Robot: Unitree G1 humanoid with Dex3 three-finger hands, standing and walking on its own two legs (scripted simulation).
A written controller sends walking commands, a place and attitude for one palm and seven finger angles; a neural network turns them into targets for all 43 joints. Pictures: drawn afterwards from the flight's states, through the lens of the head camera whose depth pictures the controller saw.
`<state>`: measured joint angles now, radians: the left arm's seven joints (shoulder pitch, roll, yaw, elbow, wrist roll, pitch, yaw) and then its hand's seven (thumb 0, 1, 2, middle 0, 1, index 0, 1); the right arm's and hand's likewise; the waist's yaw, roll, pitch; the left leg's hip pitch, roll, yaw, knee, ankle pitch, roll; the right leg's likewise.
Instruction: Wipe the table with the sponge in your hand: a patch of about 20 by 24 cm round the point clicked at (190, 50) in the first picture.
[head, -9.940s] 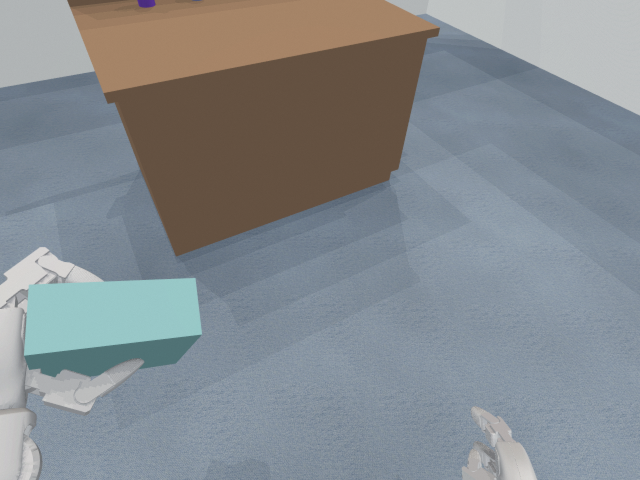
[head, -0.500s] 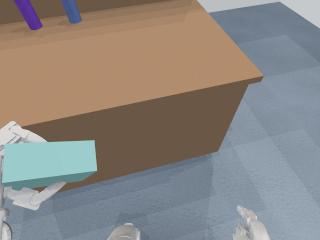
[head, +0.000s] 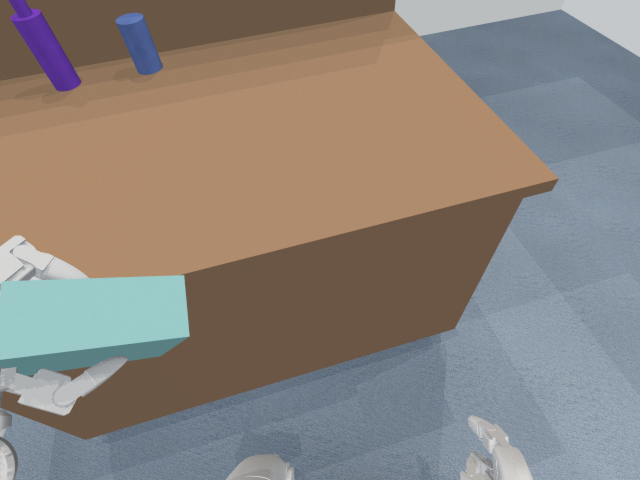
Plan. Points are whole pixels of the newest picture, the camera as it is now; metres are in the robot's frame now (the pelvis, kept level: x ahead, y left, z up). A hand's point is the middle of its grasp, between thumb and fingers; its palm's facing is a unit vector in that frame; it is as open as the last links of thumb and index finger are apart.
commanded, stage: come to a stop and stand still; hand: left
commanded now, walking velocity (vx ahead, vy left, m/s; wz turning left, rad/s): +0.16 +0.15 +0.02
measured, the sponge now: (124, 324) +0.23 +0.20 +0.15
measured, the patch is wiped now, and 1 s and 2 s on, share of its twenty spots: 0.00 0.00 0.00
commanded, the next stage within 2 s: none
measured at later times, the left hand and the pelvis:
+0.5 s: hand (34, 316) +0.22 +0.26 +0.18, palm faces +0.34 -0.83 -0.45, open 10.1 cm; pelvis +0.00 +0.03 +0.00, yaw -2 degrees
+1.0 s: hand (20, 380) +0.17 +0.25 +0.16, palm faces +0.37 -0.83 -0.42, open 10.1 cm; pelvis -0.04 +0.01 +0.00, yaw -2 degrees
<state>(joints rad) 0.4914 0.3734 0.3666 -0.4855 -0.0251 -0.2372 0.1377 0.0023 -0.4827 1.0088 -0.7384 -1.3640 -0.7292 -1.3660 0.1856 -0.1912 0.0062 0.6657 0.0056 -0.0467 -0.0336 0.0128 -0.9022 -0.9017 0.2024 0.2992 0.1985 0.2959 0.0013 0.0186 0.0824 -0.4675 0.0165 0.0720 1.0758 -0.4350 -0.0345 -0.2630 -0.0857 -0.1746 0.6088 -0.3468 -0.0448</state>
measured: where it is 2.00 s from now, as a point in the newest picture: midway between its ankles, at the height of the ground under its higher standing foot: outside the picture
